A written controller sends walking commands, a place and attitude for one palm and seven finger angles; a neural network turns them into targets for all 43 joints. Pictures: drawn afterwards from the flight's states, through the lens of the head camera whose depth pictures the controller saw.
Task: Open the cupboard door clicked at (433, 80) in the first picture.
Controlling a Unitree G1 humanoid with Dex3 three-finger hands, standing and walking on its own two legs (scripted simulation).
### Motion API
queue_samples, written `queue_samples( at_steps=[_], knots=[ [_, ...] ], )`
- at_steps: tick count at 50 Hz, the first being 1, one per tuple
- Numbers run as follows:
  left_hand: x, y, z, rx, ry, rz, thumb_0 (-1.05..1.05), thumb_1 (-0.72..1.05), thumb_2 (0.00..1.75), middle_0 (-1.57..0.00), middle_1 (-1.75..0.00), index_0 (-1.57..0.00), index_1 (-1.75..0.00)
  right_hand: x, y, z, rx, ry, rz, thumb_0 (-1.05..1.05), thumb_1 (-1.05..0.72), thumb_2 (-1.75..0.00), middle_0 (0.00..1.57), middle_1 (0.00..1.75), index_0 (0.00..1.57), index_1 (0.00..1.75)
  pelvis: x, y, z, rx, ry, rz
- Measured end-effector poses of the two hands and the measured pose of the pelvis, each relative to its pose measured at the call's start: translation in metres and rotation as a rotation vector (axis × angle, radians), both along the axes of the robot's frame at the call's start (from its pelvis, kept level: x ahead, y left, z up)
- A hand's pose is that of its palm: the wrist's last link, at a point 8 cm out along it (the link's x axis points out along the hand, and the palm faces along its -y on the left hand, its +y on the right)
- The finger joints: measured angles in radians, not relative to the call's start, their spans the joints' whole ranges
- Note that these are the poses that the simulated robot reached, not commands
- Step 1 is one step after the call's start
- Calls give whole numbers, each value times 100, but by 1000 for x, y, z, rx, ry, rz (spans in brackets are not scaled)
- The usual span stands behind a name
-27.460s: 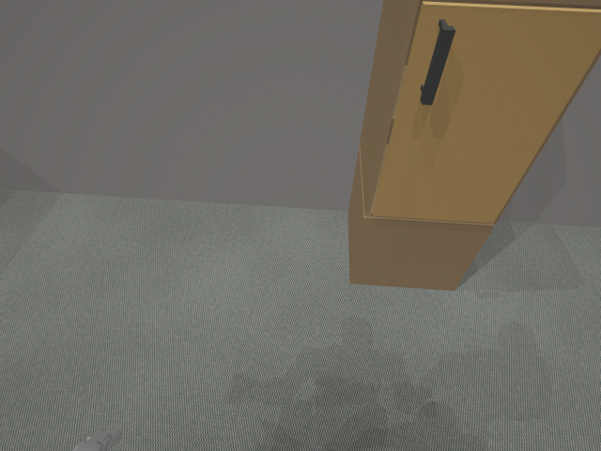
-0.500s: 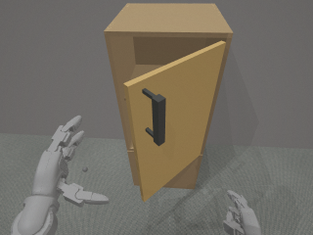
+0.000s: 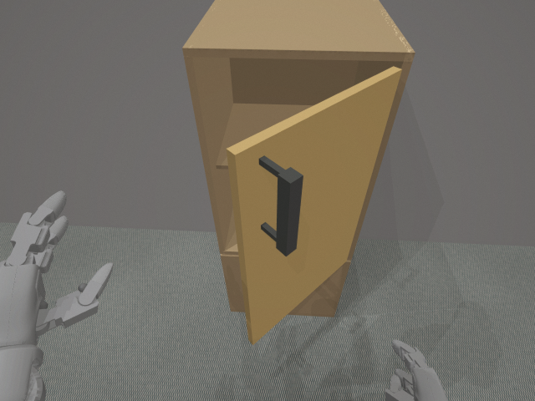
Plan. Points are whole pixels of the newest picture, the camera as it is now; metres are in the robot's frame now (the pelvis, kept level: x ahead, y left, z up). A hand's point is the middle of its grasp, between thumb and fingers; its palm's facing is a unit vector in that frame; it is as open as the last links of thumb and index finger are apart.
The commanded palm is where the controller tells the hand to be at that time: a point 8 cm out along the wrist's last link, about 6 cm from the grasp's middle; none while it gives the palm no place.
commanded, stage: draw the hand back to the body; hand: left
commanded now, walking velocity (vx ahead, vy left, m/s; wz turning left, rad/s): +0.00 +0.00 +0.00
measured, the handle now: (277, 207) +0.35 +0.03 +0.14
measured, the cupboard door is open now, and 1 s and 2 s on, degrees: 45 45 45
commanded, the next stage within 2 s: step back with the hand held close in 0.48 s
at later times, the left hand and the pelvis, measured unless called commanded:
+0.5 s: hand (70, 288) +0.19 +0.26 +0.15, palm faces +0.46 -0.80 -0.38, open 7.5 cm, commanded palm +0.14 +0.29 +0.16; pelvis +0.00 -0.01 +0.00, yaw +0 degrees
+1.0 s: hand (66, 313) +0.16 +0.25 +0.14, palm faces +0.32 -0.80 -0.51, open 7.4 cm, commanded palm +0.10 +0.30 +0.17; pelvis -0.04 +0.00 -0.01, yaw -1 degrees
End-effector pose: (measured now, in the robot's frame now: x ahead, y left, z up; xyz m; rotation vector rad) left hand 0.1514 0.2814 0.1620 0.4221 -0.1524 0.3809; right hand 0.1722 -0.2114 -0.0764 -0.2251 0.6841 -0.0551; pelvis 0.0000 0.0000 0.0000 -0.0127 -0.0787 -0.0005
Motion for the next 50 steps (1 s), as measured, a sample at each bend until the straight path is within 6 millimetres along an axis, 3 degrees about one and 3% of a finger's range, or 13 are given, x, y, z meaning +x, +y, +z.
queue_samples(
  at_steps=[8, 16, 31, 37, 45, 50],
  knots=[
    [-6, 25, 3, 20, 3, 97, 1, 70, 81, -20, -31, -20, -30, 9, -3, 3, -15, -3, 5, 2, -90, -90, 20, 30, 20, 30, 2, 1, 0, -2, 3, 4],
    [-5, 16, 2, -2, 1, 91, 2, 85, 88, -21, -31, -20, -30, 10, -5, 2, -10, -1, 15, 2, -90, -90, 20, 30, 20, 30, 1, -2, 1, 0, 7, 9],
    [-10, 3, 4, 8, 7, 87, 2, 89, 89, -21, -31, -21, -30, -2, -19, -3, 4, 12, -10, 2, -90, -90, 20, 30, 20, 30, -4, -15, 1, 0, -3, 7],
    [-8, 3, 16, 96, 4, 52, 2, 89, 89, -21, -31, -21, -30, -8, -29, -4, 1, 32, -37, 2, -90, -90, 20, 30, 20, 30, -10, -16, 0, -12, 49, 6],
    [-12, -1, -3, 107, 126, -20, 2, 89, 89, -21, -31, -21, -30, -29, -42, -8, -23, 76, -125, 1, -90, -90, 20, 30, 20, 30, -24, -8, -2, -7, 86, -13],
    [-24, 8, -1, 124, 92, -38, 2, 89, 89, -22, -31, -21, -30, -48, -38, -4, -46, 78, -148, 2, -90, -90, 20, 30, 20, 30, -40, -2, -5, -7, 82, -17]
  ],
)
